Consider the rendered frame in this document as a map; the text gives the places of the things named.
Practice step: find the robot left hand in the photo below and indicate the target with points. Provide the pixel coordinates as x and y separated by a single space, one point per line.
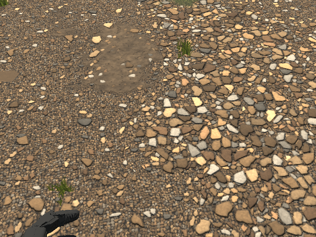
50 221

